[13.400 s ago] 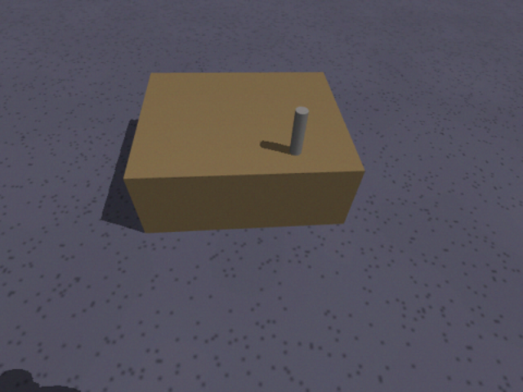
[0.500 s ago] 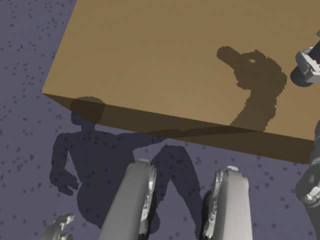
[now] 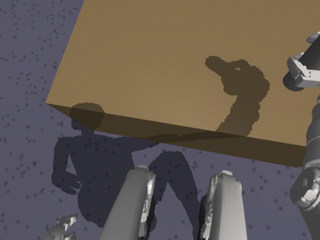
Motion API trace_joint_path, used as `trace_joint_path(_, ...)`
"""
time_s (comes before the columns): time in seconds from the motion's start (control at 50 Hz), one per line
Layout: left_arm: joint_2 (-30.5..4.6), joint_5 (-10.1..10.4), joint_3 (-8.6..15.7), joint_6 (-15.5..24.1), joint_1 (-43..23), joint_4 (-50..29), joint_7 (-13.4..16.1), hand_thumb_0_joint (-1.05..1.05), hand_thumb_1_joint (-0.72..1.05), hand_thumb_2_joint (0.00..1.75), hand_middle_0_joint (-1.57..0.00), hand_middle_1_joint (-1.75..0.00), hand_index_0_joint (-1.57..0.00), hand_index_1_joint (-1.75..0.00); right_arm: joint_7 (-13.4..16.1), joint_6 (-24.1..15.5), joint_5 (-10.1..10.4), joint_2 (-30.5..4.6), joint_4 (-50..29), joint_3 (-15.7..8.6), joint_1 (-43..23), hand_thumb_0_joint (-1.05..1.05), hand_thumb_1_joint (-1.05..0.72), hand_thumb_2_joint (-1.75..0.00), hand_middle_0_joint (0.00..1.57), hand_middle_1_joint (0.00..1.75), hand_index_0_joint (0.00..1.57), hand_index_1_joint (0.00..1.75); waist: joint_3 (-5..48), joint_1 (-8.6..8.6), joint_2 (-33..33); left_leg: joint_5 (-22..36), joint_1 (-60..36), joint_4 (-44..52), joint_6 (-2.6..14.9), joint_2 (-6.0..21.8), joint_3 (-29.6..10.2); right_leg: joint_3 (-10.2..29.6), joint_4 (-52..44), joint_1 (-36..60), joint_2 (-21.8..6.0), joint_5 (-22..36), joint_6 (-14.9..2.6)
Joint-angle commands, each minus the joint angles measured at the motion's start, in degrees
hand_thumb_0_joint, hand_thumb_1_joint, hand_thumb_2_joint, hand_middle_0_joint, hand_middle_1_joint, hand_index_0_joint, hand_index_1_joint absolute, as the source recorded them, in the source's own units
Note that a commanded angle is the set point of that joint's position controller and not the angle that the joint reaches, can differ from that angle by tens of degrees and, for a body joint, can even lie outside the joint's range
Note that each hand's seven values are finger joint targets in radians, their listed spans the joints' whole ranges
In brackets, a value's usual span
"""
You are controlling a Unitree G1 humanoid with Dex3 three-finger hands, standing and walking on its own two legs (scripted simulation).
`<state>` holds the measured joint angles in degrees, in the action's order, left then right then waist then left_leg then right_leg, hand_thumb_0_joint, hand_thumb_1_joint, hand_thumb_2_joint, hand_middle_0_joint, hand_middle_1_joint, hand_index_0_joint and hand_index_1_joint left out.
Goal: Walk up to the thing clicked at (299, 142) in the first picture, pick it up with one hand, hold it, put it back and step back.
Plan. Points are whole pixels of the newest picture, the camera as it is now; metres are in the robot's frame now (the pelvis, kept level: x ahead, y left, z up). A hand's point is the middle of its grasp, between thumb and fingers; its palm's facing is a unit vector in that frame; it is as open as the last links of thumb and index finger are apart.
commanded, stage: lift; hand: right
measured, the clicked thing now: out of the picture +0.52 -0.28 +0.05
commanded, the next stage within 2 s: hold in 1.82 s
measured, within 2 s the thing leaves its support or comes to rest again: neither
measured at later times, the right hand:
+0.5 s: hand out of the picture +0.49 -0.27 +0.06, palm faces +0.27 +0.96 -0.02, open 7.8 cm
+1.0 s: hand out of the picture +0.42 -0.24 +0.18, palm faces +0.28 +0.96 -0.02, open 7.8 cm
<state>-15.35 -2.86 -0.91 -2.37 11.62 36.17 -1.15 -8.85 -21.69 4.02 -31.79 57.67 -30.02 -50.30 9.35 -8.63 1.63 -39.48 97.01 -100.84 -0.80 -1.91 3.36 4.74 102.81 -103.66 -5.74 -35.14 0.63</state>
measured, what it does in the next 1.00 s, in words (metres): rises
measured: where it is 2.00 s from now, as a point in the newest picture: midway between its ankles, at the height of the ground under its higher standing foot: (173, 230)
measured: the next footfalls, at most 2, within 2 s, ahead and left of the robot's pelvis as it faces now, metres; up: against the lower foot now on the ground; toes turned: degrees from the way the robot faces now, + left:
none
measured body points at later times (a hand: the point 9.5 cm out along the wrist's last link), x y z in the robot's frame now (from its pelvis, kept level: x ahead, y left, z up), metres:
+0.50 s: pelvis +0.01 +0.00 +0.04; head +0.19 -0.05 +0.45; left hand +0.10 +0.26 -0.07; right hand +0.47 -0.32 +0.07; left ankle +0.05 +0.13 -0.48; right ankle +0.07 -0.13 -0.48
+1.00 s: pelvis +0.03 +0.00 +0.15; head +0.15 -0.04 +0.58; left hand +0.17 +0.25 +0.03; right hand +0.40 -0.29 +0.18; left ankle +0.05 +0.13 -0.48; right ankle +0.07 -0.13 -0.48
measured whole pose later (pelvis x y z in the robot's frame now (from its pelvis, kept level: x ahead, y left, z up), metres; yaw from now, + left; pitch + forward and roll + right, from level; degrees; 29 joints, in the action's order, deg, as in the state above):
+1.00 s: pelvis +0.03 +0.00 +0.15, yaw -5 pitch +21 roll +4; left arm -13.5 -0.5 0.9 1.1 12.7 37.8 1.4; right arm -1.8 -20.4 8.2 -15.5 34.6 -16.5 -22.8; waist 7.3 -3.5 1.2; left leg -31.5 57.8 -68.4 -0.8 -0.5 2.9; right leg 2.2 71.0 -64.2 -4.4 -28.1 0.7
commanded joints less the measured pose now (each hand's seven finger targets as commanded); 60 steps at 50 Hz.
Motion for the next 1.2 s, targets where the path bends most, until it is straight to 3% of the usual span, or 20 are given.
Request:
trace_joint_path(0.0, -12.17, 0.33, 4.92, 1.08, 9.57, -2.62, 1.09, 0.0, 0.92, 0.88, -0.19, -0.3, -0.2, -0.29, -0.07, -4.9, 1.27, -14.4, -13.98, -0.23, -22.55, 0.0, -0.39, -1.37, 1.33, 1.47, 1.36, 1.47, 37.98, -0.49, 11.35, 15.79, -13.09, 13.37, 2.61, -0.8, 0.79, 0.62, -11.72, 35.84, 1.54, 13.73, -2.17)
trace_joint_path(0.1, -11.51, 0.2, 4.38, 1.02, 10.12, -2.87, 0.99, 0.0, 0.92, 0.88, -0.2, -0.31, -0.22, -0.3, 0.82, -5.47, 1.28, -16.75, -16.98, -1.89, -23.02, 0.0, -0.36, -1.37, 1.38, 1.49, 1.4, 1.49, 40.34, 0.77, 11.56, 17.93, -15.5, 14.09, 2.58, -0.87, 0.59, 0.38, -12.06, 37.46, 1.7, 16.72, -2.26)
trace_joint_path(0.16, -11.75, 0.03, 4.76, 0.96, 10.53, -2.44, 0.95, 0.0, 0.93, 0.88, -0.2, -0.31, -0.22, -0.29, 0.69, -5.4, 1.31, -13.38, -16.56, 0.06, -21.87, 0.0, -0.36, -1.35, 1.36, 1.47, 1.38, 1.47, 40.79, -0.07, 12.3, 20.12, -15.71, 14.08, 2.58, -0.73, 0.86, 0.56, -12.22, 40.51, 1.58, 20.17, -2.0)
trace_joint_path(0.24, -11.69, 0.24, 5.0, 0.88, 10.22, -2.75, 1.01, 0.0, 0.92, 0.88, -0.2, -0.31, -0.22, -0.3, 1.36, -5.63, 1.3, -14.94, -20.89, -0.68, -21.71, 0.0, -0.37, -1.36, 1.37, 1.48, 1.4, 1.48, 42.8, 1.23, 13.33, 20.53, -18.37, 15.83, 2.59, -0.75, 0.47, 0.15, -13.52, 42.45, 1.7, 20.37, -2.0)
trace_joint_path(0.28, -11.46, 0.43, 5.02, 0.88, 10.32, -2.62, 0.92, 0.0, 0.93, 0.88, -0.2, -0.31, -0.22, -0.3, 1.37, -4.74, 1.39, -11.43, -17.06, 0.49, -17.0, 0.0, -0.35, -1.35, 1.36, 1.47, 1.38, 1.47, 39.05, 0.65, 11.05, 20.53, -17.53, 16.07, 2.56, -0.66, 1.04, 0.73, -14.79, 42.78, 1.54, 20.96, -1.78)
trace_joint_path(0.36, -11.7, 0.86, 5.5, 1.17, 9.3, -3.07, 1.09, 0.0, 0.93, 0.88, -0.2, -0.31, -0.22, -0.3, 1.65, -4.64, 1.94, -10.02, -23.14, 1.84, -16.82, 0.0, -0.35, -1.33, 1.36, 1.45, 1.38, 1.45, 38.93, 1.44, 13.46, 18.63, -19.11, 17.95, 2.84, -0.34, 0.86, 1.5, -18.44, 45.75, 1.59, 18.6, -1.27)
trace_joint_path(0.38, -11.53, 1.06, 5.17, 1.17, 9.21, -3.24, 1.02, 0.0, 0.93, 0.88, -0.2, -0.31, -0.22, -0.29, 2.16, -4.45, 1.98, -12.2, -22.5, -0.28, -15.85, 0.0, -0.34, -1.33, 1.35, 1.46, 1.38, 1.46, 38.84, 2.35, 11.31, 18.0, -19.4, 18.49, 2.75, -0.47, 0.86, 1.72, -18.96, 46.03, 1.49, 18.18, -1.48)
trace_joint_path(0.56, -9.6, 1.72, 5.36, 2.22, 8.15, -3.64, 1.94, 0.0, 0.91, 0.88, -0.2, -0.31, -0.21, -0.29, 3.35, -3.2, 3.43, -3.47, -28.02, 5.11, -7.38, 0.0, -0.35, -1.36, 1.38, 1.49, 1.41, 1.49, 35.87, 2.17, 8.02, 20.61, -30.11, 26.8, 2.41, -0.54, -0.09, -1.06, -24.47, 48.45, 2.48, 17.2, -2.06)
trace_joint_path(0.6, -9.5, 2.14, 5.26, 2.52, 7.55, -3.8, 2.31, 0.0, 0.91, 0.89, -0.2, -0.3, -0.21, -0.29, 4.21, -3.16, 3.51, -4.64, -30.52, 4.81, -7.23, 0.0, -0.37, -1.36, 1.4, 1.5, 1.42, 1.5, 33.79, 2.91, 8.16, 19.21, -31.12, 28.52, 2.59, -0.47, -0.18, -1.02, -26.89, 50.04, 2.47, 15.9, -1.79)
trace_joint_path(0.7, -8.61, 2.54, 5.31, 3.52, 6.7, -3.93, 2.91, 0.0, 0.9, 0.9, -0.2, -0.3, -0.2, -0.29, 5.45, -3.04, 4.19, -1.47, -33.18, 6.07, -1.52, 0.0, -0.36, -1.38, 1.39, 1.51, 1.42, 1.51, 30.75, 3.24, 5.6, 19.44, -37.21, 33.24, 2.37, -0.45, -0.2, -1.25, -31.85, 53.04, 2.65, 15.2, -1.75)
trace_joint_path(0.8, -7.92, 2.82, 5.37, 4.39, 6.07, -3.34, 3.25, 0.0, 0.89, 0.9, -0.2, -0.3, -0.19, -0.3, 6.21, -2.66, 4.59, 4.76, -34.68, 11.04, 5.18, 0.0, -0.34, -1.37, 1.38, 1.5, 1.41, 1.5, 26.01, 3.15, 5.33, 21.69, -41.32, 37.29, 2.39, -0.35, -0.2, -1.48, -36.65, 58.24, 2.71, 17.63, -1.42)
trace_joint_path(0.84, -7.51, 2.7, 5.2, 4.66, 5.63, -3.38, 3.36, 0.0, 0.88, 0.9, -0.2, -0.3, -0.19, -0.3, 7.05, -3.13, 4.52, 2.56, -38.1, 9.51, 4.66, 0.0, -0.33, -1.37, 1.38, 1.5, 1.41, 1.5, 25.01, 4.14, 5.1, 22.06, -44.06, 39.14, 2.26, -0.28, -0.6, -2.0, -38.23, 58.86, 2.76, 17.7, -1.51)
trace_joint_path(0.86, -7.44, 2.77, 5.24, 4.89, 5.61, -3.0, 3.43, 0.0, 0.88, 0.9, -0.19, -0.29, -0.19, -0.3, 6.89, -2.94, 4.6, 5.62, -35.28, 11.37, 6.45, 0.0, -0.33, -1.36, 1.37, 1.49, 1.4, 1.49, 23.26, 3.07, 4.23, 21.84, -44.17, 39.85, 2.24, -0.25, -0.41, -1.89, -39.3, 59.31, 2.83, 17.48, -1.42)
trace_joint_path(0.96, -7.12, 2.46, 5.3, 5.53, 5.52, -3.0, 3.52, 0.0, 0.88, 0.9, -0.19, -0.29, -0.19, -0.3, 7.17, -3.69, 4.78, 7.33, -37.69, 12.9, 9.72, 0.0, -0.32, -1.36, 1.37, 1.49, 1.4, 1.49, 22.25, 3.76, 3.2, 25.55, -50.11, 43.44, 1.79, 0.02, -1.05, -2.78, -41.87, 62.77, 3.16, 20.52, -1.51)
trace_joint_path(1.0, -7.03, 2.36, 5.21, 5.58, 5.39, -2.95, 3.57, 0.0, 0.88, 0.9, -0.19, -0.29, -0.19, -0.3, 7.56, -4.03, 4.83, 5.63, -39.21, 11.3, 9.67, 0.0, -0.32, -1.36, 1.38, 1.5, 1.41, 1.5, 22.25, 4.69, 3.6, 27.17, -52.19, 44.52, 1.69, 0.09, -1.32, -3.12, -43.08, 64.36, 3.29, 22.16, -1.44)
trace_joint_path(1.06, -6.54, 2.31, 5.08, 5.54, 5.28, -2.75, 3.49, 0.0, 0.89, 0.9, -0.19, -0.29, -0.19, -0.3, 7.82, -4.12, 4.85, 8.72, -38.06, 13.26, 12.86, 0.0, -0.31, -1.36, 1.38, 1.5, 1.41, 1.5, 20.13, 4.4, 2.39, 29.23, -54.05, 45.91, 1.51, 0.06, -1.15, -3.16, -44.74, 66.22, 3.22, 24.37, -1.43)
trace_joint_path(1.1, -6.52, 2.13, 5.25, 5.44, 5.86, -2.42, 3.48, 0.0, 0.89, 0.9, -0.19, -0.29, -0.19, -0.29, 8.14, -4.58, 4.52, 7.63, -39.23, 12.69, 12.58, 0.0, -0.32, -1.37, 1.39, 1.51, 1.42, 1.51, 21.94, 4.67, 3.03, 32.41, -55.81, 46.75, 1.3, 0.16, -1.47, -3.37, -45.14, 69.4, 3.22, 27.65, -1.46)
trace_joint_path(1.14, -6.47, 2.07, 5.36, 5.47, 5.57, -2.65, 3.41, 0.0, 0.89, 0.89, -0.19, -0.3, -0.19, -0.29, 7.8, -4.35, 4.47, 10.48, -38.53, 15.03, 14.85, 0.0, -0.32, -1.36, 1.38, 1.5, 1.41, 1.5, 19.8, 4.33, 3.25, 31.35, -56.18, 47.58, 1.62, 0.05, -1.05, -3.2, -47.08, 70.0, 3.21, 27.36, -1.12)
trace_joint_path(1.16, -6.43, 2.1, 5.28, 5.43, 5.18, -2.72, 3.41, 0.0, 0.89, 0.89, -0.19, -0.3, -0.19, -0.29, 8.0, -4.55, 4.51, 9.5, -39.04, 13.93, 15.1, 0.0, -0.32, -1.36, 1.37, 1.49, 1.4, 1.49, 18.42, 5.18, 3.55, 30.61, -57.04, 48.51, 1.58, 0.11, -1.13, -3.51, -47.95, 69.73, 3.39, 26.35, -1.04)
trace_joint_path(1.18, -6.46, 2.16, 5.31, 5.51, 5.1, -2.71, 3.52, 0.0, 0.9, 0.89, -0.19, -0.3, -0.19, -0.29, 7.92, -4.52, 4.45, 10.36, -37.5, 14.51, 14.62, 0.0, -0.31, -1.36, 1.36, 1.49, 1.4, 1.49, 17.41, 4.13, 1.99, 28.81, -55.98, 49.28, 1.64, -0.03, -0.97, -3.2, -48.73, 70.17, 3.13, 24.66, -1.16)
